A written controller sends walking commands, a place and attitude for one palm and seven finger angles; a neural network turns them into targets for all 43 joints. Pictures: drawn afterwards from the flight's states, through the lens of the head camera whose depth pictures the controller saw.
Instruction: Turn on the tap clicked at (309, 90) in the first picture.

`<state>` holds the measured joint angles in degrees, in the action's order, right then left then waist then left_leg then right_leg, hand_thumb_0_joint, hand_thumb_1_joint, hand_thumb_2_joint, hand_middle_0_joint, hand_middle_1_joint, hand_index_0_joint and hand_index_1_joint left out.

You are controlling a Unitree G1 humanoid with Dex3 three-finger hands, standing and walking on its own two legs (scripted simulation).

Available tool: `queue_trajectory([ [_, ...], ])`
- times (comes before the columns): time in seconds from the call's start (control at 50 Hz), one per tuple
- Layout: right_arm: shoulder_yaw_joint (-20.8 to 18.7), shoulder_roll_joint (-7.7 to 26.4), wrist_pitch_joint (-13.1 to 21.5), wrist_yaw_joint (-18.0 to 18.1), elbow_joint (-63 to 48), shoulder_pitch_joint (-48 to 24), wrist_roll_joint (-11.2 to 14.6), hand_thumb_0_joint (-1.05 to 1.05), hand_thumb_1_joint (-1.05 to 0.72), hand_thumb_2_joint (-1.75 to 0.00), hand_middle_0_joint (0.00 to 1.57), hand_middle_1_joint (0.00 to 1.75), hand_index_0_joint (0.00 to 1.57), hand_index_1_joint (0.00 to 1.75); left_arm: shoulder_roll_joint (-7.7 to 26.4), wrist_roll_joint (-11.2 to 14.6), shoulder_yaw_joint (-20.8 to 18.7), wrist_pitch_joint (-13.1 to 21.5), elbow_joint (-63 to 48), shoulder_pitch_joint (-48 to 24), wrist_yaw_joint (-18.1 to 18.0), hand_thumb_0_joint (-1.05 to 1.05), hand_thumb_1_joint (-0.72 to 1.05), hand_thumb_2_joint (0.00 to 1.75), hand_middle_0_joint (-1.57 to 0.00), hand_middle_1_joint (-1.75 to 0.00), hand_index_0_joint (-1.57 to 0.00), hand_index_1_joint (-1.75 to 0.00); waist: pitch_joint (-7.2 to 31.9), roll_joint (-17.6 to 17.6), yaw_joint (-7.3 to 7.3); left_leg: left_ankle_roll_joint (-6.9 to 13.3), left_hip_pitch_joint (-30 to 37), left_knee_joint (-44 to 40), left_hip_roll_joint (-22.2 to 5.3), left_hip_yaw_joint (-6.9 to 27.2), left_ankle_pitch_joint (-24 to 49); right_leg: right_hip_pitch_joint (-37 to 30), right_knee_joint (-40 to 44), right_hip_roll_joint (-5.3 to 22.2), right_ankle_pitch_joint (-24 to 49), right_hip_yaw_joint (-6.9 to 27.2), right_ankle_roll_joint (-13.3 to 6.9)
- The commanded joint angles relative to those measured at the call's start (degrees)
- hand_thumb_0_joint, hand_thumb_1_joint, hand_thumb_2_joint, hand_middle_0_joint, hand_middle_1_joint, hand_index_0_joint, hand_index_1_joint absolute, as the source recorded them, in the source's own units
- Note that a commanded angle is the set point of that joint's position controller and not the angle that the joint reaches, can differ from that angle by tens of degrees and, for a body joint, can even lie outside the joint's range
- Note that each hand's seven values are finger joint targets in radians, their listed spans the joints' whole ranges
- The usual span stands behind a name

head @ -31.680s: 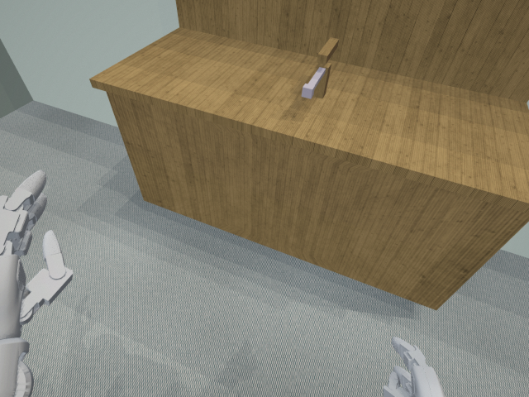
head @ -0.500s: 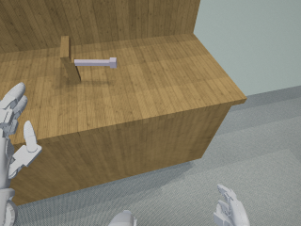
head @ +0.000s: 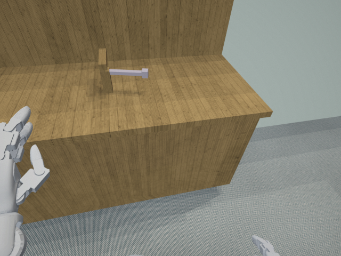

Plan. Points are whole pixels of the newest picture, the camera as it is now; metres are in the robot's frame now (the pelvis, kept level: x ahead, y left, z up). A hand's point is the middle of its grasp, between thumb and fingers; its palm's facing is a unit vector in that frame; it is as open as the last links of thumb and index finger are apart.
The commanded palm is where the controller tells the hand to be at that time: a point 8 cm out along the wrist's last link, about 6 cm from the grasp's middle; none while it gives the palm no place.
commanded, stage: stop stepping back and stand still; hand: left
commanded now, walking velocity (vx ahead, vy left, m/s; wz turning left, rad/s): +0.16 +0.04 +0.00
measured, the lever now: (145, 73) +0.76 +0.17 +0.05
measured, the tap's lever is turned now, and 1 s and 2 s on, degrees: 77 77 77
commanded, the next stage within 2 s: stand and check the lever's angle in 0.52 s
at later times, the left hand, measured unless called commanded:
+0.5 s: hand (48, 187) +0.17 +0.22 +0.18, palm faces +0.43 -0.84 -0.33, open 7.4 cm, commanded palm +0.13 +0.26 +0.19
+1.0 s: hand (46, 166) +0.22 +0.25 +0.17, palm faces +0.42 -0.84 -0.34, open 7.4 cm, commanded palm +0.17 +0.28 +0.19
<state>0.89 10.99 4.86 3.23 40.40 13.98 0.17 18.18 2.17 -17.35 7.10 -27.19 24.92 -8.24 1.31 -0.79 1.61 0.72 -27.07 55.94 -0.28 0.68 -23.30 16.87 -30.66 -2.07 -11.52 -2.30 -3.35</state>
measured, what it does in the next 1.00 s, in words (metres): steps on the spot: left foot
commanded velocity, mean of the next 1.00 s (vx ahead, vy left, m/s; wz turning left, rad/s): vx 0.04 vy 0.01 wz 0.00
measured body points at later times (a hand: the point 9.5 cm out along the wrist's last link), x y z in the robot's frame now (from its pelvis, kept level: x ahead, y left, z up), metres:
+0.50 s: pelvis -0.02 -0.02 +0.00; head -0.05 -0.02 +0.45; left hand +0.15 +0.26 +0.19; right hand +0.12 -0.26 -0.08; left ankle +0.01 +0.12 -0.72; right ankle +0.03 -0.10 -0.73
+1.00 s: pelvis +0.01 +0.00 +0.01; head +0.01 +0.00 +0.46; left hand +0.19 +0.29 +0.19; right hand +0.19 -0.23 -0.07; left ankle +0.01 +0.13 -0.73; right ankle +0.02 -0.10 -0.73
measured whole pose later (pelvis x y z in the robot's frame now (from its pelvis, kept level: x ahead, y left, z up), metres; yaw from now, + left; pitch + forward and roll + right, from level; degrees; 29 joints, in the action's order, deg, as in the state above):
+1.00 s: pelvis +0.01 +0.00 +0.01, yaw +0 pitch -1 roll -1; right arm 0.6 12.0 5.7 4.5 35.2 10.3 0.3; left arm 19.3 3.4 -17.7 7.6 -26.5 26.6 -8.8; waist -0.5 0.7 1.2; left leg -0.4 -12.1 27.4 -1.6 -0.7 -14.1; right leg 11.8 -25.1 -1.0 -12.1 -3.4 -1.5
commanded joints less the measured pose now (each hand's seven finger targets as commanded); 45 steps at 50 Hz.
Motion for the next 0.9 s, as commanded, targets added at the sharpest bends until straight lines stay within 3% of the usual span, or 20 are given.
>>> queue_trajectory([
  [0.0, -1.6, 5.5, 3.7, 1.6, -10.3, -8.3, 0.0, 0.00, -0.90, -0.90, 0.20, 0.30, 0.20, 0.30, 11.5, 0.2, -4.9, 2.9, -12.3, -10.2, -1.2, 0.00, 0.90, 0.90, -0.20, -0.30, -0.20, -0.30, -0.6, -3.5, -3.61, 1.7, 14.5, -10.0, -3.3, -0.9, -0.6, 17.4, 15.8, 15.6, -26.1, 13.1, -5.4],
  [0.04, -1.2, 6.1, 4.1, 2.5, -11.1, -7.5, -0.4, 0.00, -0.90, -0.90, 0.20, 0.30, 0.20, 0.30, 11.8, 0.4, -5.7, 3.0, -12.3, -7.5, -2.0, 0.00, 0.90, 0.90, -0.20, -0.30, -0.20, -0.30, 0.9, 1.2, -3.13, 2.3, 17.4, -24.9, -0.2, -4.8, -3.1, 13.2, 10.5, 10.7, -28.9, 10.1, -3.5],
  [0.06, -1.9, 8.1, 4.5, 2.7, -12.0, -7.0, -0.6, 0.00, -0.90, -0.90, 0.20, 0.30, 0.20, 0.30, 11.7, 0.7, -6.2, 3.2, -14.1, -7.4, -2.3, 0.00, 0.90, 0.90, -0.20, -0.30, -0.20, -0.30, 1.9, 8.3, -3.03, 4.7, 16.3, -34.7, -4.1, 4.1, -11.6, 10.6, 1.5, 6.7, -26.3, 8.5, -1.7],
  [0.08, -2.3, 9.2, 4.7, 2.5, -12.7, -6.7, -0.5, 0.00, -0.90, -0.90, 0.20, 0.30, 0.20, 0.30, 11.4, 0.7, -6.5, 3.5, -15.8, -7.8, -2.6, 0.00, 0.90, 0.90, -0.20, -0.30, -0.20, -0.30, 1.7, 18.9, -3.08, 8.5, 17.5, -41.6, -13.1, 18.4, -16.2, 13.3, -12.6, -0.4, -19.1, 1.2, 1.6],
  [0.1, -3.0, 8.6, 5.0, 2.8, -15.0, -8.1, -0.1, 0.00, -0.90, -0.90, 0.20, 0.30, 0.20, 0.30, 12.9, 0.4, -8.4, 3.4, -14.2, -7.1, -2.9, 0.00, 0.90, 0.90, -0.20, -0.30, -0.20, -0.30, 3.7, 18.5, -2.25, 10.9, 14.1, -45.3, -18.1, 23.4, -14.4, 12.1, -24.4, -1.6, -16.9, -0.3, 3.7],
  [0.12, -2.5, 7.1, 4.9, 1.9, -12.8, -6.3, 0.2, 0.00, -0.90, -0.90, 0.20, 0.30, 0.20, 0.30, 12.6, 0.6, -8.0, 3.5, -13.3, -6.9, -2.2, 0.00, 0.90, 0.90, -0.20, -0.30, -0.20, -0.30, 0.0, 16.3, -3.67, 11.6, 9.5, -48.1, -17.9, 26.2, -21.6, 13.9, -29.7, 0.0, -15.5, 3.6, 3.5],
  [0.16, -2.0, 6.7, 5.2, 0.4, -11.9, -8.3, 0.5, 0.00, -0.90, -0.90, 0.20, 0.30, 0.20, 0.30, 11.1, 0.4, -7.0, 2.8, -10.3, -3.0, -1.5, 0.00, 0.90, 0.90, -0.20, -0.30, -0.20, -0.30, -4.1, 12.1, -2.48, 9.7, 3.6, -46.5, -15.9, 19.0, -18.1, 10.3, -21.8, 3.7, -12.5, 3.8, 3.1],
  [0.24, -2.3, 8.0, 4.5, 0.9, -12.6, -7.6, -0.1, 0.00, -0.90, -0.90, 0.20, 0.30, 0.20, 0.30, 10.2, 0.5, -6.5, 2.5, -8.3, -0.1, -1.3, 0.00, 0.90, 0.90, -0.20, -0.30, -0.20, -0.30, -1.2, 6.4, -0.68, 3.9, -3.6, -32.9, -7.7, 5.6, -14.4, -13.3, 5.9, 0.0, -8.8, -2.2, 2.1],
  [0.26, -2.9, 7.7, 4.0, 1.0, -13.2, -7.9, -0.3, 0.00, -0.90, -0.90, 0.20, 0.30, 0.20, 0.30, 10.8, 0.0, -6.3, 2.8, -9.2, -0.9, -0.9, 0.00, 0.90, 0.90, -0.20, -0.30, -0.20, -0.30, -1.0, -3.6, -0.29, 2.5, -7.8, -16.5, -3.0, -0.1, -9.7, -14.8, 12.3, 5.6, -10.7, 7.1, -1.1],
  [0.28, -3.4, 7.6, 3.7, 0.9, -13.3, -7.7, -0.2, 0.00, -0.90, -0.90, 0.20, 0.30, 0.20, 0.30, 12.6, 0.1, -7.6, 2.9, -10.2, -2.8, -0.5, 0.00, 0.90, 0.90, -0.20, -0.30, -0.20, -0.30, 0.1, -15.2, -0.47, 0.9, -10.1, 1.9, 1.4, -2.3, -5.8, -10.7, 21.9, 17.9, -17.9, 28.7, -6.4],
  [0.3, -2.9, 7.0, 4.3, 0.3, -12.3, -7.4, 0.0, 0.00, -0.90, -0.90, 0.20, 0.30, 0.20, 0.30, 11.3, -0.1, -6.3, 3.7, -11.8, -6.8, -0.4, 0.00, 0.90, 0.90, -0.20, -0.30, -0.20, -0.30, 1.0, -11.2, -1.69, 0.3, -9.0, 9.4, 0.6, 1.0, -1.7, -7.6, 23.1, 22.3, -16.6, 33.3, -7.9],
  [0.34, -3.1, 6.9, 4.8, 0.4, -10.4, -5.8, 0.2, 0.00, -0.90, -0.90, 0.20, 0.30, 0.20, 0.30, 13.4, 0.6, -7.6, 4.3, -12.0, -8.0, -0.6, 0.00, 0.90, 0.90, -0.20, -0.30, -0.20, -0.30, 1.0, -3.8, -2.93, 0.1, -3.7, 5.6, -2.8, 3.1, 1.2, -1.1, 20.3, 20.7, -18.7, 26.1, -8.5],
  [0.38, -2.3, 6.2, 4.8, 1.2, -10.9, -6.5, 0.0, 0.00, -0.90, -0.90, 0.20, 0.30, 0.20, 0.30, 13.0, 0.5, -7.4, 4.9, -13.0, -7.9, -1.1, 0.00, 0.90, 0.90, -0.20, -0.30, -0.20, -0.30, 1.5, -2.1, -2.80, 0.7, 5.9, -7.9, -3.2, -0.2, 3.2, 3.3, 18.4, 17.7, -15.9, 16.7, -6.0],
  [0.44, -2.0, 6.3, 5.2, 2.6, -11.9, -7.5, -0.5, 0.00, -0.90, -0.90, 0.20, 0.30, 0.20, 0.30, 11.5, 0.6, -6.3, 4.5, -12.2, -6.1, -2.0, 0.00, 0.90, 0.90, -0.20, -0.30, -0.20, -0.30, 1.8, -1.0, -2.26, 1.7, 19.5, -26.0, -0.8, -3.4, 3.1, 7.0, 15.1, 12.8, -21.2, 11.6, -2.6],
  [0.5, -3.0, 9.1, 5.3, 2.8, -13.9, -8.1, -0.2, 0.00, -0.90, -0.90, 0.20, 0.30, 0.20, 0.30, 9.7, 0.9, -5.4, 4.5, -11.7, -5.8, -2.3, 0.00, 0.90, 0.90, -0.20, -0.30, -0.20, -0.30, 0.5, 9.1, -1.54, 5.4, 14.9, -37.7, -9.7, 11.6, -2.4, 2.8, 4.1, 4.1, -11.3, 5.6, 2.0],
  [0.52, -3.0, 8.8, 5.0, 2.6, -13.2, -7.7, 0.3, 0.00, -0.90, -0.90, 0.20, 0.30, 0.20, 0.30, 11.1, 0.8, -6.9, 4.6, -10.8, -5.1, -2.3, 0.00, 0.90, 0.90, -0.20, -0.30, -0.20, -0.30, 1.7, 8.9, -1.08, 4.9, 10.6, -39.1, -10.2, 11.8, -7.8, -1.3, 3.9, 2.9, -10.5, 3.9, 3.5],
  [0.54, -2.8, 8.2, 5.0, 2.5, -13.2, -7.6, 0.6, 0.00, -0.90, -0.90, 0.20, 0.30, 0.20, 0.30, 10.8, 0.5, -6.9, 4.5, -10.2, -3.8, -2.1, 0.00, 0.90, 0.90, -0.20, -0.30, -0.20, -0.30, 0.2, 8.4, -1.45, 3.8, 6.6, -40.0, -8.5, 10.2, -12.9, -2.8, 5.3, 2.7, -12.6, 4.0, 3.6],
  [0.6, -2.6, 7.8, 5.6, 1.9, -13.5, -8.3, 0.0, 0.00, -0.90, -0.90, 0.20, 0.30, 0.20, 0.30, 10.5, 0.1, -6.5, 4.5, -10.1, -2.7, -1.5, 0.00, 0.90, 0.90, -0.20, -0.30, -0.20, -0.30, -1.8, 2.9, -1.74, 2.3, 7.2, -32.5, -4.1, 4.3, -1.9, -2.0, 11.5, 5.8, -11.7, 7.8, 1.9],
  [0.66, -2.9, 7.4, 5.6, 1.4, -13.0, -7.7, 0.0, 0.00, -0.90, -0.90, 0.20, 0.30, 0.20, 0.30, 11.3, 0.8, -6.9, 4.6, -11.3, -2.4, -1.6, 0.00, 0.90, 0.90, -0.20, -0.30, -0.20, -0.30, 3.2, -3.6, -1.75, 1.2, 11.9, -24.9, -2.5, 1.3, 9.5, -4.2, 14.0, 10.9, -5.1, 12.3, 0.0],
  [0.88, -2.8, 7.8, 4.3, 1.5, -14.1, -9.4, 0.2, 0.00, -0.90, -0.90, 0.20, 0.30, 0.20, 0.30, 10.3, 1.4, -6.3, 4.2, -11.7, -2.8, -1.5, 0.00, 0.90, 0.90, -0.20, -0.30, -0.20, -0.30, 4.7, 2.2, -1.22, 1.2, 16.9, -31.2, -4.6, 2.7, 18.8, -6.9, 9.9, 6.6, 7.4, 6.6, 2.1],
])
